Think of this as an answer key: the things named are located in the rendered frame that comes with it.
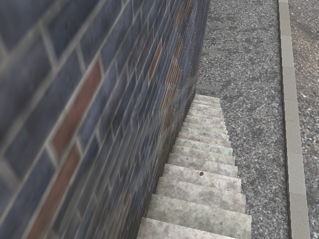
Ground stairs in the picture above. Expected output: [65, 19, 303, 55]
[137, 94, 252, 239]

